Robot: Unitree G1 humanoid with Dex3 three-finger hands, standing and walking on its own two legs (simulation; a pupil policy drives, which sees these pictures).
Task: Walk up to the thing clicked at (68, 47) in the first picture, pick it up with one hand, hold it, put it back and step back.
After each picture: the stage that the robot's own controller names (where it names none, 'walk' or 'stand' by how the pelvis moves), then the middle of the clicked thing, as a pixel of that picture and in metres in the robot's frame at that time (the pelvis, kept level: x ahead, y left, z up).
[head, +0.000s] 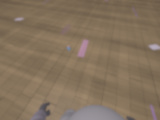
stand; (68, 47) +1.33 +0.45 -0.72
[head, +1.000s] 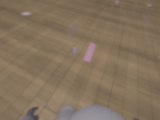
walk; (74, 50) +1.24 +0.24 -0.70
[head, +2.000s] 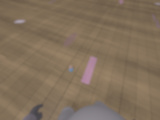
walk; (70, 68) +0.77 +0.26 -0.71
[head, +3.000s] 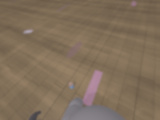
walk; (71, 85) +0.49 +0.31 -0.70
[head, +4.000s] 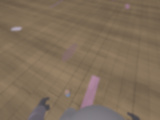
stand; (67, 93) +0.37 +0.25 -0.72
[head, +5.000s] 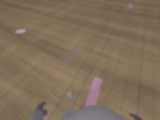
stand; (69, 95) +0.35 +0.24 -0.71
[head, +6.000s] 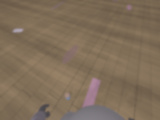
stand; (67, 96) +0.33 +0.25 -0.72
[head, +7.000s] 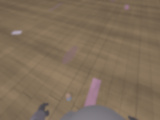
stand; (68, 97) +0.33 +0.24 -0.72
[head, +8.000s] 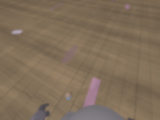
stand; (68, 96) +0.34 +0.25 -0.73
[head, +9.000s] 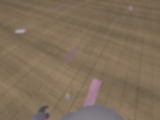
stand; (68, 96) +0.34 +0.24 -0.73
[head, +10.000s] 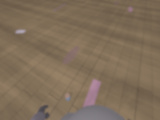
stand; (67, 96) +0.34 +0.25 -0.73
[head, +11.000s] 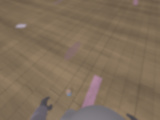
go down; (68, 92) +0.35 +0.24 -0.72
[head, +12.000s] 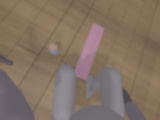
go down; (53, 49) +0.45 +0.25 -0.30
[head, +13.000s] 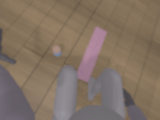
close in; (57, 51) +0.46 +0.24 -0.30
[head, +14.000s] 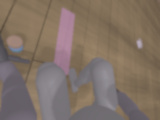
close in; (15, 44) +0.44 +0.29 -0.23
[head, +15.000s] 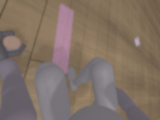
lift; (13, 45) +0.42 +0.30 -0.24
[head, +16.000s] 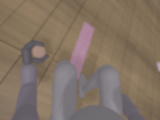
lift; (38, 52) +0.36 +0.29 -0.16
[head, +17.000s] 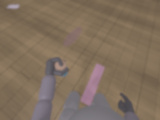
lift; (61, 68) +0.33 +0.19 +0.01
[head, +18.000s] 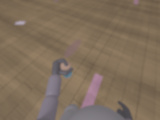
hold; (66, 69) +0.33 +0.17 +0.01
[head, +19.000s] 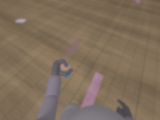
hold; (66, 70) +0.33 +0.17 +0.00
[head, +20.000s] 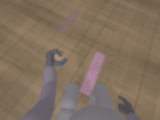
crouch; (60, 59) +0.40 +0.20 -0.07
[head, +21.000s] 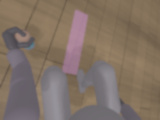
lower; (25, 40) +0.47 +0.29 -0.19
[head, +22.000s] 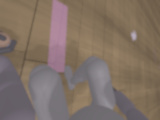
lower; (3, 43) +0.44 +0.30 -0.24
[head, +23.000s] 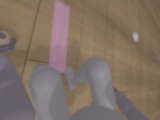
lower; (3, 41) +0.45 +0.31 -0.24
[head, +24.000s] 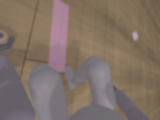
lower; (1, 41) +0.45 +0.31 -0.24
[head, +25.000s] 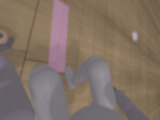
lower; (1, 41) +0.45 +0.31 -0.24
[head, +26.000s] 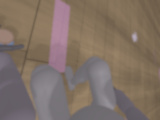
open; (4, 40) +0.45 +0.30 -0.24
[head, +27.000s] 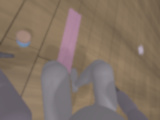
stand; (23, 39) +0.45 +0.29 -0.25
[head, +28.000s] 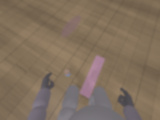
walk; (67, 73) +0.42 +0.21 -0.55
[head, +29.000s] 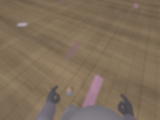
stand; (69, 91) +0.39 +0.21 -0.67
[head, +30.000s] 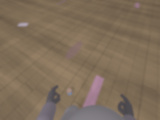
stand; (69, 91) +0.38 +0.21 -0.67
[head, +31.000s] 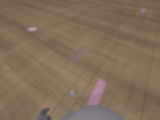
stand; (72, 93) +0.39 +0.21 -0.72
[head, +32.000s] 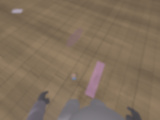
walk; (73, 76) +0.48 +0.16 -0.71
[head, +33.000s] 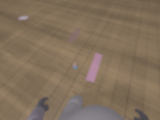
walk; (75, 65) +0.74 +0.25 -0.70
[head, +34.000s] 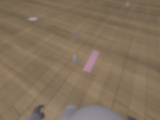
stand; (74, 58) +1.04 +0.28 -0.70
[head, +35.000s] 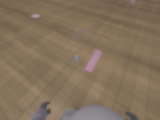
stand; (76, 57) +1.03 +0.23 -0.72
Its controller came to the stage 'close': yes
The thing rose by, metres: 0.72
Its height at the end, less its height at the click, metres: +0.00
